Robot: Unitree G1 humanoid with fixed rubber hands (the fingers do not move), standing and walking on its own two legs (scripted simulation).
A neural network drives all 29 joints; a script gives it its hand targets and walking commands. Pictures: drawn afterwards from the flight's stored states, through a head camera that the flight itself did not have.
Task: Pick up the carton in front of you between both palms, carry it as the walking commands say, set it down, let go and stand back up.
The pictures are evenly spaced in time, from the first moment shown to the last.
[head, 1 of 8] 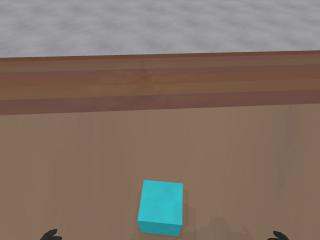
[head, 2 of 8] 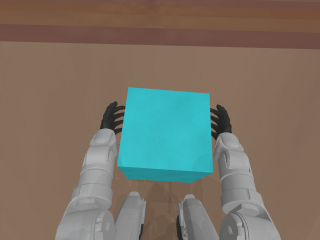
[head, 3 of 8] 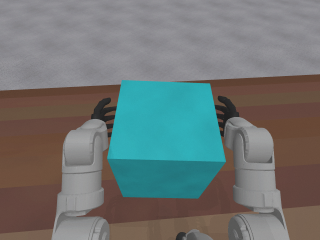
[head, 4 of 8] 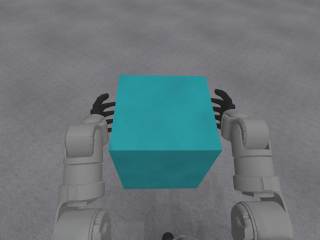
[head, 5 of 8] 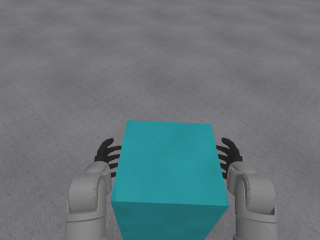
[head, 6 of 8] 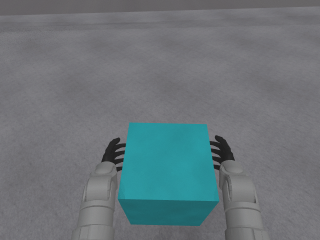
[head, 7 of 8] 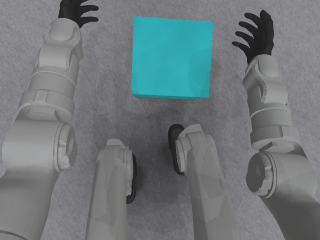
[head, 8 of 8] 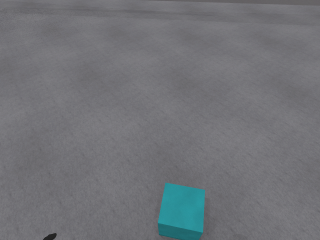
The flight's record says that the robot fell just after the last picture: no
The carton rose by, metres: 0.69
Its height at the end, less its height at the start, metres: -0.84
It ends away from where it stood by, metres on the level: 5.48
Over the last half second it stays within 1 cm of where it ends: yes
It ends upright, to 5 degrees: yes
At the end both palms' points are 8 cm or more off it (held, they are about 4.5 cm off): yes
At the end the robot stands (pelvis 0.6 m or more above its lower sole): yes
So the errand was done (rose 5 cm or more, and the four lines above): yes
